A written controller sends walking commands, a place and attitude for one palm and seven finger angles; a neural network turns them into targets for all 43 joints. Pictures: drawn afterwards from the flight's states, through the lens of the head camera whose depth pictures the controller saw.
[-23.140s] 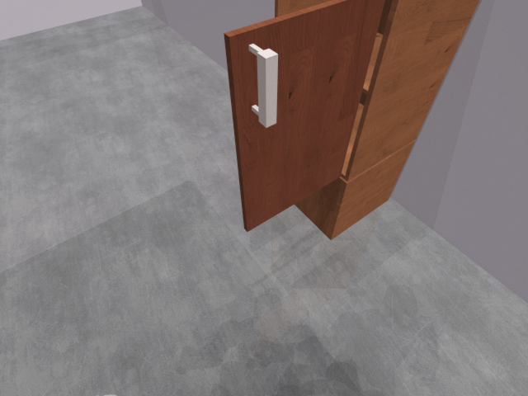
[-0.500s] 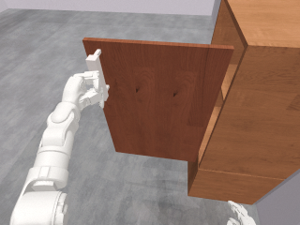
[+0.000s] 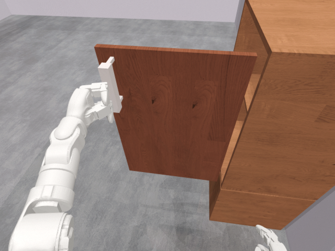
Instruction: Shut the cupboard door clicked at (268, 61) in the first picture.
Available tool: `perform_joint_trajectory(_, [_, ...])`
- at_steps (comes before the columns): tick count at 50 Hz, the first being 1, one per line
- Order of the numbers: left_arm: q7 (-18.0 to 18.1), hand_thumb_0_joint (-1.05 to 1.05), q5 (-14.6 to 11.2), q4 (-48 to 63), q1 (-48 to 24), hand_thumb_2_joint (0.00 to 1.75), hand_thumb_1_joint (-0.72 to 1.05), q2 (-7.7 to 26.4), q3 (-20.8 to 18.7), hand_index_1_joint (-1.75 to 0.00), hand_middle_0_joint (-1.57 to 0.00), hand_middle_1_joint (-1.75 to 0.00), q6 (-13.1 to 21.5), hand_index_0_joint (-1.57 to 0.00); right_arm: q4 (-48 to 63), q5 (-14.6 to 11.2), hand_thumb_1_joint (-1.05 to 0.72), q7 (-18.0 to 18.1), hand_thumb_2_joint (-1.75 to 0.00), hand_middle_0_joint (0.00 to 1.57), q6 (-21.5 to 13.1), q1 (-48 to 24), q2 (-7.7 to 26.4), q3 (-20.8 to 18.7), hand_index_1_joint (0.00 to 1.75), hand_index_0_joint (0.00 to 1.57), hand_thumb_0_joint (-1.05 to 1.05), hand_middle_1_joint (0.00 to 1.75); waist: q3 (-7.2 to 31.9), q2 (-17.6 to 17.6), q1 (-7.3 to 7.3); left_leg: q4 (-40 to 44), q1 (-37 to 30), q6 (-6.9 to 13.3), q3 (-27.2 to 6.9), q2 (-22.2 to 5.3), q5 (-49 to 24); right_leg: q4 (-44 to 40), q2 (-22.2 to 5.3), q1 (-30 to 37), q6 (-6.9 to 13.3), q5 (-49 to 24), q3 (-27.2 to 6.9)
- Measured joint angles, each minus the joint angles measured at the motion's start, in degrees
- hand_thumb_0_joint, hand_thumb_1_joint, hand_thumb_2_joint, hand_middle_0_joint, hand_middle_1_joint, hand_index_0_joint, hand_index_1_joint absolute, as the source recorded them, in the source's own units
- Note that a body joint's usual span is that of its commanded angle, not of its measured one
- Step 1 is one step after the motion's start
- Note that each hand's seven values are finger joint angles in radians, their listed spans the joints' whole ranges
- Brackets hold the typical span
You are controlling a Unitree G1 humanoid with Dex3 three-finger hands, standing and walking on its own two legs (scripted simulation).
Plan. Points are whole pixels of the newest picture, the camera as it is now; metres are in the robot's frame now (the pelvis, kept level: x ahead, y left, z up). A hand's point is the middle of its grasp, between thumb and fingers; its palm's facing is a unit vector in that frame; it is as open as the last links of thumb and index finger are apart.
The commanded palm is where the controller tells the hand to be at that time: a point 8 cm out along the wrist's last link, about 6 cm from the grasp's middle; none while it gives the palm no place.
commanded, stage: push the door shut along its arc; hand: left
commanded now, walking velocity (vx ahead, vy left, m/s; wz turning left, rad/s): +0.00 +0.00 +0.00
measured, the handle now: (113, 85) +0.50 +0.17 +0.15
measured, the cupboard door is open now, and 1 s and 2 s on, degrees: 89 74 63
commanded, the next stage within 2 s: pull the fist back off the door in 1.72 s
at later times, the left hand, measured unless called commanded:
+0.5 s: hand (120, 90) +0.47 +0.14 +0.16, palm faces -0.21 -0.98 -0.04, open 3.2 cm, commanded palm +0.46 +0.18 +0.16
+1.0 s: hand (132, 81) +0.51 +0.12 +0.16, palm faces -0.33 -0.94 -0.02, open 3.2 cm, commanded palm +0.53 +0.15 +0.16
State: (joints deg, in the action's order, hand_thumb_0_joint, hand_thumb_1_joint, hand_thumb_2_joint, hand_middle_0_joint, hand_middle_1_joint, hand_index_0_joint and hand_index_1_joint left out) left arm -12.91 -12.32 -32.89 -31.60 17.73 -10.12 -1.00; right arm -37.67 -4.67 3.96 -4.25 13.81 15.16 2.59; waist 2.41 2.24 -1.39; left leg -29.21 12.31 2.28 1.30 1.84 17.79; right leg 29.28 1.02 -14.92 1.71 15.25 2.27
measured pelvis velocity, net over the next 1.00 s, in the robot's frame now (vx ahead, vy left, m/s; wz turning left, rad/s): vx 0.00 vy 0.01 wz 0.00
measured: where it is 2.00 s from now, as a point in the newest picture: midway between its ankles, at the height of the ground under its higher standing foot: outside the picture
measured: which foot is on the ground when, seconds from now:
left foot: down 0.00-1.00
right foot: down 0.00-1.00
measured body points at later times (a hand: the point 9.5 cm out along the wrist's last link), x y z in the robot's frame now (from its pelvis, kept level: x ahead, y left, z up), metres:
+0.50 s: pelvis +0.00 +0.00 -0.01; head +0.04 -0.01 +0.44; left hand +0.47 +0.20 +0.17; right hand +0.03 -0.27 -0.13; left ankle -0.03 +0.09 -0.74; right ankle +0.00 -0.10 -0.74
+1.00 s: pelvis +0.00 +0.01 -0.02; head +0.08 +0.01 +0.42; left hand +0.52 +0.17 +0.17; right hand +0.00 -0.27 -0.13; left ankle -0.03 +0.09 -0.74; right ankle +0.00 -0.10 -0.74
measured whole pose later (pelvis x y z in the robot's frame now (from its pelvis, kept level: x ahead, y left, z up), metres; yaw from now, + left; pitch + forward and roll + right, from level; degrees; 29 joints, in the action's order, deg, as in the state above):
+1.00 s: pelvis +0.00 +0.01 -0.02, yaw +0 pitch +13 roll -1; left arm -25.1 -8.8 -74.2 -68.2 27.7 -10.8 9.1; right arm -43.5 -0.6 3.0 -6.8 22.8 17.4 1.4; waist 3.7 1.4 -9.5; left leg -39.6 31.6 3.3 1.2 2.3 21.1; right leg 37.9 0.3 -33.3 0.9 17.7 2.7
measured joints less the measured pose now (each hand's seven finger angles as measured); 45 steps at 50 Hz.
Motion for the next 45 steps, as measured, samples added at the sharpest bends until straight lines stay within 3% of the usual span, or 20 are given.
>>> perform_joint_trajectory(7, [-1.1,0.02,0.9,-10.4,-8.3,0.90,0.90,0.9,1.1,-1.50,-1.30,-1.50,2.7,-1.30,-0.9,0.4,-0.91,0.2,-0.90,0.20,-0.9,-0.4,0.0,0.5,0.30,0.20,0.01,0.30,-0.8,-0.5,-0.96,-1.4,2.4,0.1,-0.3,0.3,0.0,1.5,-0.4,-2.4,0.0,0.2,0.4])
perform_joint_trajectory(21, [-7.0,0.02,1.8,-27.5,-19.3,0.91,0.89,6.0,-2.4,-1.50,-1.32,-1.50,10.1,-1.31,-3.8,1.5,-0.91,-0.4,-0.90,0.20,-1.4,6.5,1.6,-0.7,0.30,0.20,0.01,0.30,0.0,-0.6,-3.98,-3.9,7.8,0.2,0.5,0.1,1.0,4.0,-0.2,-8.0,-0.1,0.9,-0.3])
perform_joint_trajectory(45, [-12.0,0.02,3.4,-39.6,-33.8,0.90,0.90,10.3,-1.1,-1.50,-1.30,-1.50,10.6,-1.32,-5.5,3.7,-0.91,-1.0,-0.90,0.20,-2.8,8.9,2.3,-1.4,0.30,0.20,0.01,0.30,1.2,-1.0,-7.66,-9.2,17.8,0.8,-0.1,0.3,2.7,7.7,-0.6,-17.0,-0.6,2.0,0.4])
